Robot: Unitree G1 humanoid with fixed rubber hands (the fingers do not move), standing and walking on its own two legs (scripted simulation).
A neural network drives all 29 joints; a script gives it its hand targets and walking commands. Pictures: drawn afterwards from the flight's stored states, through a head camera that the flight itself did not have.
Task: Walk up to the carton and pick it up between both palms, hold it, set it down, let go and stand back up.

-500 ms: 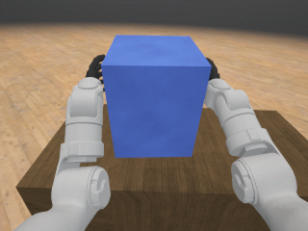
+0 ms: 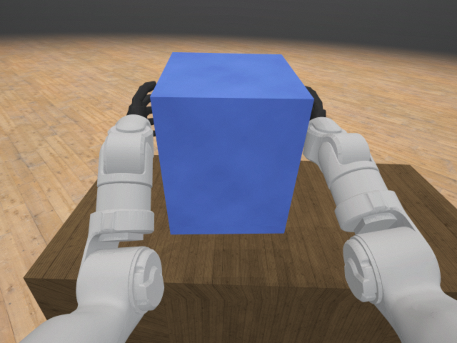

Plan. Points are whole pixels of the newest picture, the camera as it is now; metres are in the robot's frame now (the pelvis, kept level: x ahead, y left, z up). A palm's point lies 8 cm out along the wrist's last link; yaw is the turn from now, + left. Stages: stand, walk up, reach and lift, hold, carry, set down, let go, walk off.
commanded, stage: hold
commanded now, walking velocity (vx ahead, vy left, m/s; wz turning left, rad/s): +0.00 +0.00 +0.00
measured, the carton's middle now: (227, 141) +0.39 +0.02 +0.26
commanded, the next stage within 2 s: none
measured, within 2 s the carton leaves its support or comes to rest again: neither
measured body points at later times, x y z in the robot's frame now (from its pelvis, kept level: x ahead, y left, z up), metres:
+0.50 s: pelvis +0.00 +0.00 +0.00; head -0.10 +0.02 +0.44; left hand +0.38 +0.17 +0.30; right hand +0.39 -0.13 +0.29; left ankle +0.03 +0.12 -0.75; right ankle +0.01 -0.13 -0.75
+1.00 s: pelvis +0.00 +0.00 +0.00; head -0.10 +0.02 +0.44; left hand +0.37 +0.17 +0.30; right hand +0.38 -0.13 +0.29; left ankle +0.03 +0.12 -0.75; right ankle +0.01 -0.13 -0.75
